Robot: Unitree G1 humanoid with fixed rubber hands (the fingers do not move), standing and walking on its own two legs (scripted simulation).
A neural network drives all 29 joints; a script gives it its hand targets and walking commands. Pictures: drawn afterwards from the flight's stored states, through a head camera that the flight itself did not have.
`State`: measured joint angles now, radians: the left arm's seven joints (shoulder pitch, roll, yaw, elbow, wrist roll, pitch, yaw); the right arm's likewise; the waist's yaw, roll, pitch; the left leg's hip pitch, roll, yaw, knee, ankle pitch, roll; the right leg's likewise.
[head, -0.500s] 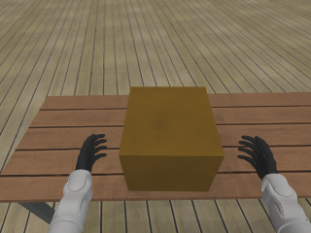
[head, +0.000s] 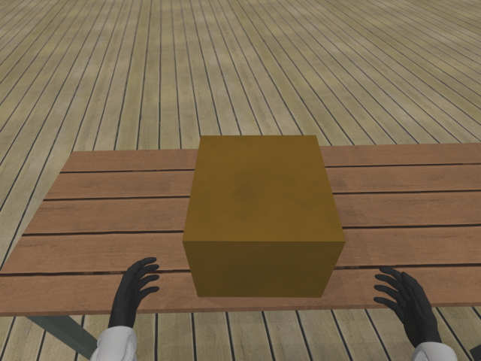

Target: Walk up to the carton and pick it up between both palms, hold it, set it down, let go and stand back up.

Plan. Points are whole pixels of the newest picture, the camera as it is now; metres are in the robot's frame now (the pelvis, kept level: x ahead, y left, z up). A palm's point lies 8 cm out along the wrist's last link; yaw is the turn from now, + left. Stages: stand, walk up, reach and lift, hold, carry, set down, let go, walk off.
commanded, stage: set down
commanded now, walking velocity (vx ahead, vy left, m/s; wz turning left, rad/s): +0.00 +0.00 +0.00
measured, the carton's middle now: (258, 213) +0.42 +0.02 -0.03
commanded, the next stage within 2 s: let go in 1.22 s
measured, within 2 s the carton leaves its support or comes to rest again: neither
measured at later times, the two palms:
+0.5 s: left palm (127, 331) +0.18 +0.23 -0.04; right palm (411, 346) +0.19 -0.23 -0.04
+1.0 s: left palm (125, 347) +0.16 +0.23 -0.06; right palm out of the picture +0.17 -0.22 -0.06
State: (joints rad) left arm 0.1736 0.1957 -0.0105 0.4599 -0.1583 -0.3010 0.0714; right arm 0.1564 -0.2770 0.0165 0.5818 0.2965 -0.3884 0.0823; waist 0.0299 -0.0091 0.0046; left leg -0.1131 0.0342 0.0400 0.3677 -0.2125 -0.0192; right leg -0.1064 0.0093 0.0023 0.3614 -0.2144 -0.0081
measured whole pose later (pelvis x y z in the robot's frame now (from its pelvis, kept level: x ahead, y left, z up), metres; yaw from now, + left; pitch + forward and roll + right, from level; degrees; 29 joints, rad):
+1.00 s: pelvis +0.01 +0.00 +0.00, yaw +0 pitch -4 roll +0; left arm 0.25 0.19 0.02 0.47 -0.02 0.01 0.01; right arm 0.21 -0.19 0.00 0.67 0.06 -0.25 0.03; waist 0.03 -0.01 0.05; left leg -0.04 0.03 0.04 0.32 -0.21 -0.02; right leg -0.03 0.01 0.01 0.30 -0.20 -0.01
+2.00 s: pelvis -0.01 +0.01 -0.01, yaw +0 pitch -2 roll -1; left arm 0.28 0.27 0.03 0.65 0.02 -0.02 0.00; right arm 0.27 -0.28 -0.04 0.71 -0.01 -0.04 -0.01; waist 0.00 0.00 0.01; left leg -0.18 0.03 0.03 0.47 -0.25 -0.01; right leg -0.16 0.01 -0.01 0.44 -0.24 0.00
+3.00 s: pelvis -0.04 +0.02 -0.01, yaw +0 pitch -2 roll +0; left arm 0.34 0.28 -0.01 0.73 0.01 -0.02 0.00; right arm 0.35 -0.29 0.01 0.71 -0.01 -0.02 0.00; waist 0.00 0.00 0.02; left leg -0.25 0.00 0.03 0.52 -0.24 0.01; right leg -0.24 -0.02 0.02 0.51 -0.24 0.03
